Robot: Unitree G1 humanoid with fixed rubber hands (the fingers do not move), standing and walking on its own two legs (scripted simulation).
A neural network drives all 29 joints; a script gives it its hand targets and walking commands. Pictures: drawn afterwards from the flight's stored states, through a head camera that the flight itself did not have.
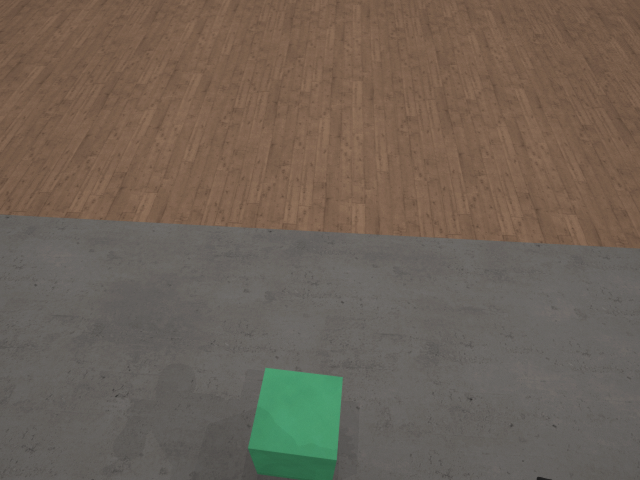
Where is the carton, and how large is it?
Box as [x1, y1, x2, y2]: [248, 368, 342, 479]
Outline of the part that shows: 265,368 248,446 257,473 297,479 331,479 336,461 342,377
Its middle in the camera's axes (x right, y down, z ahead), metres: -0.05 +0.51 +1.07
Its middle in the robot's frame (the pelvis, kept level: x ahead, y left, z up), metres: +0.41 +0.04 -0.66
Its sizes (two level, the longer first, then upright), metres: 0.210 0.200 0.250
